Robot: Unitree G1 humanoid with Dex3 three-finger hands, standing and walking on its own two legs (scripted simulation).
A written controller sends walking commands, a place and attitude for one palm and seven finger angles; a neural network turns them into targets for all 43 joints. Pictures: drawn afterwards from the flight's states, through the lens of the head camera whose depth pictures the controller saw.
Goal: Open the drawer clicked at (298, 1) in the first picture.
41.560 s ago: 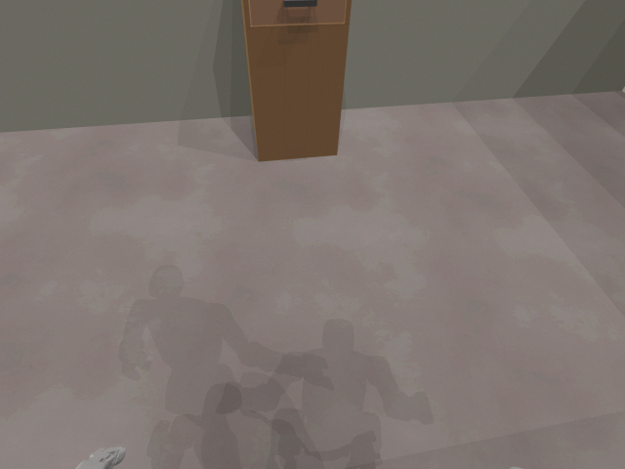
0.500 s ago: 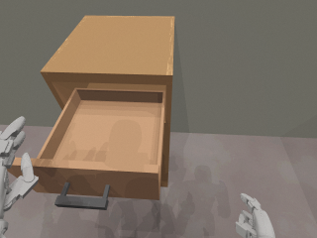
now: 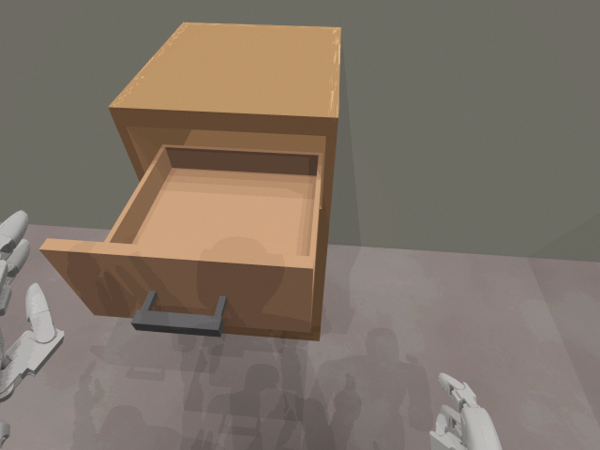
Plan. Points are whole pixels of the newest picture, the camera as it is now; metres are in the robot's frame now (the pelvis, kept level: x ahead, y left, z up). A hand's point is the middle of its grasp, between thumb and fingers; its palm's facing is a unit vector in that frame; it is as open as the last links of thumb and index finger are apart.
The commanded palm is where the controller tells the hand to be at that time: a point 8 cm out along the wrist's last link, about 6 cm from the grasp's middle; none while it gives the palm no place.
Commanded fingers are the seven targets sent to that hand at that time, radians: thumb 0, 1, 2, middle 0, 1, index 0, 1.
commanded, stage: step back with the hand held close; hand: left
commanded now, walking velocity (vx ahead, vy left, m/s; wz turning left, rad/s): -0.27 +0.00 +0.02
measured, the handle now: (182, 311) +0.31 +0.19 +0.00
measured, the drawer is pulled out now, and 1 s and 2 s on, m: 0.30 0.30 0.30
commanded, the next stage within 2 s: stop stepping back and stand still in 0.46 s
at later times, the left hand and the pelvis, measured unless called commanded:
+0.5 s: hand (81, 434) +0.11 +0.17 +0.18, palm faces +0.23 -0.86 -0.45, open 7.4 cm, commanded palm +0.04 +0.24 +0.20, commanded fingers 0.00 0.90 0.90 -0.20 -0.30 -0.20 -0.30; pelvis -0.10 -0.04 +0.01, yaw -2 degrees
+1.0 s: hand out of the picture +0.00 +0.19 +0.18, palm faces +0.38 -0.85 -0.36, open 7.4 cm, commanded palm -0.06 +0.23 +0.20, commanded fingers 0.00 0.90 0.90 -0.20 -0.30 -0.20 -0.30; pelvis -0.20 -0.04 +0.02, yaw -1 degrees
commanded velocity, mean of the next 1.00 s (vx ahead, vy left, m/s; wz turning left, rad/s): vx -0.12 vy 0.01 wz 0.02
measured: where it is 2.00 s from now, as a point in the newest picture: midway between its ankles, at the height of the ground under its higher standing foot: outside the picture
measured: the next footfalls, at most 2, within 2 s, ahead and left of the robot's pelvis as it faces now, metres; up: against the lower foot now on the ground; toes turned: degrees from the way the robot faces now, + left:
right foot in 0.32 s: -0.04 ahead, -0.13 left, +0.00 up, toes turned -4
left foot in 0.64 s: -0.14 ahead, +0.06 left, +0.00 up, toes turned -1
